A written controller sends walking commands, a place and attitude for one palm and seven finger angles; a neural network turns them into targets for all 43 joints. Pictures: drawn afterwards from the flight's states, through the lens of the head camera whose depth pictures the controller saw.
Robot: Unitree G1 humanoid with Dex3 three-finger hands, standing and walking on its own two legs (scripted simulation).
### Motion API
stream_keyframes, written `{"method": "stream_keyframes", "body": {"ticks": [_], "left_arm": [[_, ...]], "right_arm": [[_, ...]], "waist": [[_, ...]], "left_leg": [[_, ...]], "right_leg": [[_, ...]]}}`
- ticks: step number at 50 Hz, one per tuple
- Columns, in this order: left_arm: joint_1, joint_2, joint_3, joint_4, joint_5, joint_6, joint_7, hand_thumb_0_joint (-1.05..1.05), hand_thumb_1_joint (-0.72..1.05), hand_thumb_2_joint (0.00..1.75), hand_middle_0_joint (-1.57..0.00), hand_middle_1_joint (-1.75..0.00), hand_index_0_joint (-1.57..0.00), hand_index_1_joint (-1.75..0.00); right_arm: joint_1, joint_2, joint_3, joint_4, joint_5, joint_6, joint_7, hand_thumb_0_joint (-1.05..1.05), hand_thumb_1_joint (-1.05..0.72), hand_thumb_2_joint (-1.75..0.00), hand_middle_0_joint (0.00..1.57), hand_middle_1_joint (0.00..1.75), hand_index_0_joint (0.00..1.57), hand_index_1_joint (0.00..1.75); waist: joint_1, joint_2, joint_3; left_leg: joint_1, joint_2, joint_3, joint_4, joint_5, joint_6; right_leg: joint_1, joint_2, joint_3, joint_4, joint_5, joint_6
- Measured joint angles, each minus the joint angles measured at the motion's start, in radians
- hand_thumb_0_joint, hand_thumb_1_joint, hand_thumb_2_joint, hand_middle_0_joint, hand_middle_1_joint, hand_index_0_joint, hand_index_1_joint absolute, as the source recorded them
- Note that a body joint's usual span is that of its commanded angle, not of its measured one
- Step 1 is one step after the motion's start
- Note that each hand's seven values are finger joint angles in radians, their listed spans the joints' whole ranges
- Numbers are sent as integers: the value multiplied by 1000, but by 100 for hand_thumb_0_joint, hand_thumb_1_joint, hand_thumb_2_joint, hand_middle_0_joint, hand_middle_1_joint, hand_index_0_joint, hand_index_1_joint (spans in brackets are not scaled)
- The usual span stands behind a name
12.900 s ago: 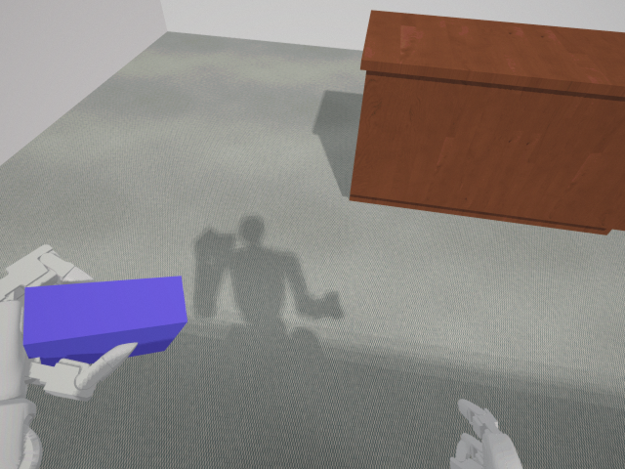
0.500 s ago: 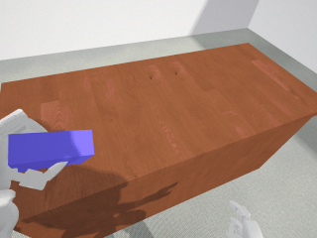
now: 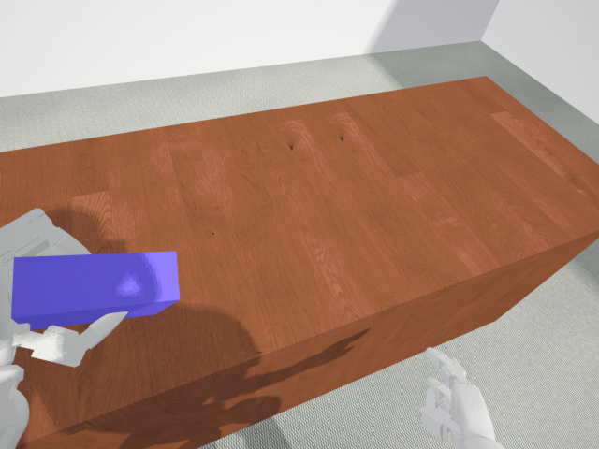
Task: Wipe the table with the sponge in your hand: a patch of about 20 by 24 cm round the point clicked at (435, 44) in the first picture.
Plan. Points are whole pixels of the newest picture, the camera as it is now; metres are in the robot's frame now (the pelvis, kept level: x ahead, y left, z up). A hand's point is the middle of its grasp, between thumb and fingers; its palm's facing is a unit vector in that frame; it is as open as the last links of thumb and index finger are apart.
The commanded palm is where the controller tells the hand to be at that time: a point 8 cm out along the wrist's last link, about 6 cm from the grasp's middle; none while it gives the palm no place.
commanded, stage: come to a stop and stand still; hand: left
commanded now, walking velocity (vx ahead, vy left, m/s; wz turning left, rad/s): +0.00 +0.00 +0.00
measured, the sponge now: (122, 290) +0.23 +0.21 +0.14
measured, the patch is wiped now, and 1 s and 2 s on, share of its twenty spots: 0.00 0.00 0.00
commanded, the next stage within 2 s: look again from close up in 0.24 s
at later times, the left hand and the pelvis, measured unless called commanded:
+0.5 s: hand (87, 292) +0.22 +0.23 +0.16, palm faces +0.37 -0.85 -0.37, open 8.8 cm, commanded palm +0.16 +0.27 +0.17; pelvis +0.00 -0.01 +0.00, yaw +0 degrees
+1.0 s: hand (106, 311) +0.21 +0.22 +0.14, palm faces +0.28 -0.78 -0.56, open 8.8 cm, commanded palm +0.17 +0.26 +0.18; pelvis -0.01 -0.03 -0.01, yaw +1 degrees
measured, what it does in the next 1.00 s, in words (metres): stands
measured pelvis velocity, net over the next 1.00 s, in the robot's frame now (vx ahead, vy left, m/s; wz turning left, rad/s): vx -0.01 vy -0.03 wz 0.01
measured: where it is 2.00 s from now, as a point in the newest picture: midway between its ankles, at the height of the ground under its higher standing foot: outside the picture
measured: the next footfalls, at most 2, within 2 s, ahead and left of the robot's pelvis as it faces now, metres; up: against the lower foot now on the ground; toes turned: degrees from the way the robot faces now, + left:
none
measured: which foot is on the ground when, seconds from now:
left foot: down 0.00-1.00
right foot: down 0.00-1.00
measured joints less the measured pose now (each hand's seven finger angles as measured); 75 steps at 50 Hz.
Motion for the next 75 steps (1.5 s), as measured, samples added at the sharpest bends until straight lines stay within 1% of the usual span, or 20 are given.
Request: {"method": "stream_keyframes", "body": {"ticks": [13, 35, 36, 37, 38, 39, 41, 42, 44, 47, 49, 51, 53, 55, 58, 61, 63, 67, 71, 75], "left_arm": [[29, -1, -1, -3, -12, 19, 9, 0, -40, 107, -86, -141, -86, -142], [39, -12, -14, 21, -14, 42, 9, 0, -40, 107, -86, -142, -86, -142], [-3, 25, -18, 23, -2, 44, -1, 0, -40, 107, -86, -142, -86, -142], [-86, 81, -11, 46, 37, 47, -21, 0, -41, 107, -86, -141, -86, -142], [-169, 124, 0, 85, 44, 66, -39, 0, -41, 107, -86, -141, -86, -142], [-235, 144, 17, 115, 30, 106, -56, 0, -41, 107, -86, -141, -86, -142], [-291, 141, 58, 139, -16, 206, -77, 0, -40, 107, -86, -142, -86, -142], [-286, 128, 68, 135, -25, 254, -83, 0, -40, 107, -86, -142, -86, -142], [-235, 99, 52, 106, -5, 328, -94, 0, -40, 107, -85, -143, -85, -143], [-117, 80, -17, 47, 49, 368, -104, 0, -40, 108, -85, -143, -85, -143], [-60, 79, -51, 25, 70, 340, -92, 0, -40, 108, -85, -143, -85, -143], [-39, 86, -64, 20, 88, 301, -67, 0, -40, 108, -85, -143, -85, -143], [-61, 99, -62, 33, 117, 271, -34, 0, -40, 108, -85, -143, -85, -143], [-99, 104, -49, 63, 145, 260, -9, 0, -40, 108, -85, -143, -85, -143], [-157, 112, -39, 106, 182, 305, -8, 0, -40, 108, -85, -143, -85, -143], [-172, 126, -52, 128, 209, 361, -45, 0, -40, 108, -85, -143, -85, -143], [-164, 137, -69, 129, 223, 378, -71, 0, -40, 108, -85, -143, -85, -143], [-132, 163, -85, 116, 237, 357, -102, 0, -40, 108, -85, -143, -85, -143], [-97, 183, -70, 86, 259, 335, -85, 0, -40, 108, -85, -143, -85, -143], [-70, 199, -56, 72, 284, 362, -71, 0, -40, 108, -85, -143, -85, -143]], "right_arm": [[22, -14, -9, 8, 5, 34, -16, 2, -91, -90, 20, 30, 21, 30], [28, -21, -12, 14, 7, 43, -22, 2, -91, -90, 20, 30, 21, 30], [47, -31, 3, -13, 28, 46, -45, 2, -91, -90, 20, 30, 21, 30], [61, -34, 3, -20, 12, 35, -55, 2, -91, -90, 20, 30, 21, 30], [60, -37, 2, -8, -1, 27, -47, 2, -91, -90, 20, 30, 21, 30], [50, -41, 7, 13, -8, 24, -32, 2, -91, -90, 20, 30, 21, 30], [23, -49, 19, 49, -3, 27, -12, 2, -91, -90, 20, 30, 21, 30], [11, -53, 24, 57, 2, 28, -3, 2, -91, -90, 20, 30, 21, 30], [-4, -61, 26, 53, 9, 32, 8, 2, -91, -90, 20, 30, 21, 30], [-24, -64, 28, 28, 8, 44, 8, 2, -91, -90, 20, 30, 21, 30], [-35, -58, 26, 20, -2, 45, -3, 2, -91, -90, 20, 30, 21, 30], [-43, -50, 23, 22, -9, 45, -16, 2, -91, -90, 20, 30, 21, 30], [-43, -46, 18, 30, -15, 47, -27, 2, -91, -90, 20, 30, 21, 30], [-46, -46, 18, 44, -18, 53, -34, 2, -91, -90, 20, 30, 21, 30], [-48, -53, 23, 58, -13, 70, -48, 2, -91, -90, 20, 30, 21, 30], [-49, -58, 29, 59, -6, 84, -65, 2, -91, -90, 20, 30, 21, 30], [-48, -61, 28, 54, -1, 86, -76, 2, -91, -90, 20, 30, 21, 30], [-42, -60, 21, 49, 2, 82, -90, 2, -91, -90, 20, 30, 21, 30], [-26, -65, 7, 46, 3, 86, -88, 2, -91, -90, 20, 30, 21, 30], [-8, -82, -6, 44, 12, 100, -89, 2, -91, -90, 20, 30, 21, 30]], "waist": [[-2, 13, -15], [-8, 34, -27], [1, 35, -22], [20, 31, -11], [32, 28, -5], [36, 27, -7], [36, 35, -22], [32, 44, -32], [21, 63, -48], [9, 77, -55], [8, 74, -54], [18, 66, -54], [34, 62, -55], [45, 64, -57], [57, 78, -60], [59, 97, -60], [56, 109, -58], [50, 117, -57], [50, 115, -62], [54, 117, -69]], "left_leg": [[12, 8, -7, -11, -3, -11], [1, 24, -10, -23, 13, -24], [-15, 23, -18, -6, 10, -23], [-26, 18, -26, 15, 5, -24], [-32, 12, -33, 29, 2, -27], [-34, 9, -37, 36, 0, -31], [-26, 10, -29, 39, -3, -35], [-21, 12, -23, 42, -7, -35], [-16, 13, -15, 48, -14, -32], [-18, 11, -10, 64, -23, -31], [-29, 10, -14, 81, -29, -35], [-46, 13, -23, 103, -36, -42], [-62, 17, -37, 124, -42, -50], [-73, 20, -54, 138, -46, -58], [-73, 25, -70, 143, -47, -67], [-57, 30, -73, 130, -43, -72], [-44, 35, -71, 118, -40, -74], [-28, 44, -61, 99, -39, -79], [-25, 53, -54, 93, -43, -86], [-26, 56, -53, 96, -51, -86]], "right_leg": [[11, 8, -7, -8, -6, -10], [0, 24, -9, -20, 11, -25], [-13, 24, -16, 0, 2, -21], [-28, 20, -24, 36, -14, -24], [-39, 15, -31, 66, -29, -30], [-44, 11, -35, 83, -38, -31], [-45, 12, -27, 98, -45, -32], [-43, 14, -21, 102, -47, -33], [-44, 14, -13, 115, -53, -34], [-56, 12, -8, 150, -71, -35], [-70, 11, -12, 178, -85, -39], [-87, 14, -21, 205, -99, -45], [-97, 18, -35, 224, -109, -53], [-101, 21, -52, 234, -115, -61], [-94, 27, -68, 234, -119, -71], [-79, 32, -71, 222, -116, -77], [-70, 37, -68, 214, -113, -80], [-64, 46, -59, 205, -112, -87], [-66, 55, -52, 204, -115, -93], [-68, 58, -51, 206, -123, -96]]}}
